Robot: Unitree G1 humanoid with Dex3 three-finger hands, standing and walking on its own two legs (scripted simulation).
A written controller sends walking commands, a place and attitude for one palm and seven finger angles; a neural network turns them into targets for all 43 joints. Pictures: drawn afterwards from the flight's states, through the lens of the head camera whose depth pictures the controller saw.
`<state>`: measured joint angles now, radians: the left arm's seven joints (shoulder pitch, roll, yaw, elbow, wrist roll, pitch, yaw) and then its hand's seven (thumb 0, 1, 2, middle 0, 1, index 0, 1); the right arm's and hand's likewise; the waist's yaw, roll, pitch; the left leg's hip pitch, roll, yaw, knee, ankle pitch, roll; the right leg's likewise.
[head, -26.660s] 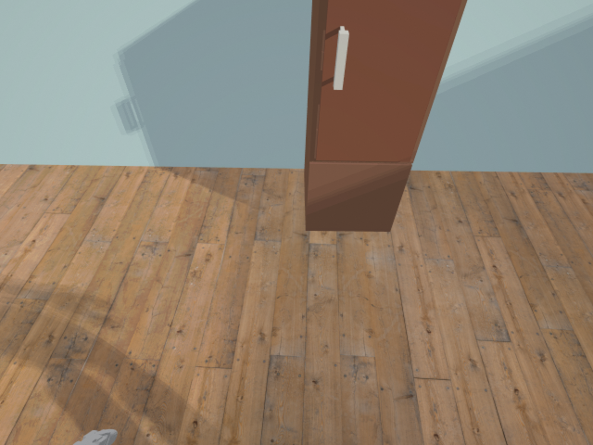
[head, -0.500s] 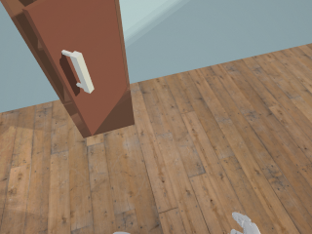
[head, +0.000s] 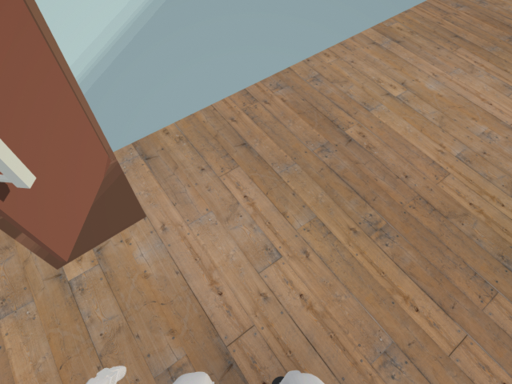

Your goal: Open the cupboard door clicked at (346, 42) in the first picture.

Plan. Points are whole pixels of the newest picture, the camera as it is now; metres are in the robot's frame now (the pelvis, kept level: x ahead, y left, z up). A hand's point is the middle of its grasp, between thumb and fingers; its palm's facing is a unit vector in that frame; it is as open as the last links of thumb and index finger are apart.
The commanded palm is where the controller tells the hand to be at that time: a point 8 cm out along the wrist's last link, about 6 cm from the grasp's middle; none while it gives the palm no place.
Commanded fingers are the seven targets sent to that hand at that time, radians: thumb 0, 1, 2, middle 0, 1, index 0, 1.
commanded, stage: walk to a spot facing it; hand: left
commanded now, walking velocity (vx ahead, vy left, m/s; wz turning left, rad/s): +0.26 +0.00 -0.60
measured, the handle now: out of the picture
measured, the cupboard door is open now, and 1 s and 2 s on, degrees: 46 46 46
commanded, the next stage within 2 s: turn to face it in 1.70 s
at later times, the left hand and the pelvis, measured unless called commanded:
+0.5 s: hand (185, 337) +0.21 +0.14 -0.17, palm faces -0.31 -0.93 -0.19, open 7.4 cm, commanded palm none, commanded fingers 0.00 0.90 0.90 -0.20 -0.30 -0.20 -0.30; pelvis +0.10 -0.04 +0.01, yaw -19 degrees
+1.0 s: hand (295, 203) +0.50 -0.07 -0.15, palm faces -0.55 -0.81 -0.20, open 7.4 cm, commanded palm none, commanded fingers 0.00 0.90 0.90 -0.20 -0.30 -0.20 -0.30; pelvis +0.27 -0.14 -0.01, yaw -31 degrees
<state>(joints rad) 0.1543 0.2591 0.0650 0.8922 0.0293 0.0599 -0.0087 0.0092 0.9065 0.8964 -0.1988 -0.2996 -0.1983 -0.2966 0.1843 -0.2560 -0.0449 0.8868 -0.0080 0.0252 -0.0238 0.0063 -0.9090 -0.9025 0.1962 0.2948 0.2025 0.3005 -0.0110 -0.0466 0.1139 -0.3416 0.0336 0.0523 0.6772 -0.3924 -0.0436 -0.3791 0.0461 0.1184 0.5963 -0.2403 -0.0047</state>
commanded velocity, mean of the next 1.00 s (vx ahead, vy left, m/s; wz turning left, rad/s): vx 0.34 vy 0.00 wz -0.44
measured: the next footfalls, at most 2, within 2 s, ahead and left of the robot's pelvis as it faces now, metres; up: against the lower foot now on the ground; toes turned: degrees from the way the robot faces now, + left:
left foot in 0.02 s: +0.05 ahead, +0.14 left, +0.00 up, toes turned +2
right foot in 0.28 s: +0.07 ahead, -0.17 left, +0.00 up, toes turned -15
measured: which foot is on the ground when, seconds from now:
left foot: up 0.00-0.00, down 0.02-0.28, up 0.30-0.52, down 0.54-0.94, up 0.96-1.00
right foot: down 0.00-0.02, up 0.04-0.26, down 0.28-0.54, up 0.56-0.92, down 0.94-1.00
